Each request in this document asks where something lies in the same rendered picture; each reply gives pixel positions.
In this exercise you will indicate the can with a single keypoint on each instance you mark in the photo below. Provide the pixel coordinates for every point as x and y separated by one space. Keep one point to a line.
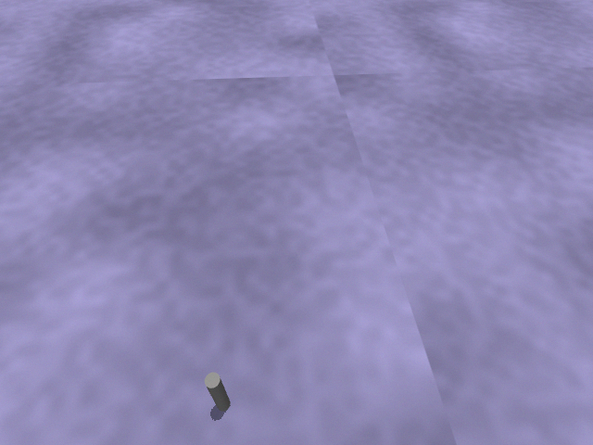
217 391

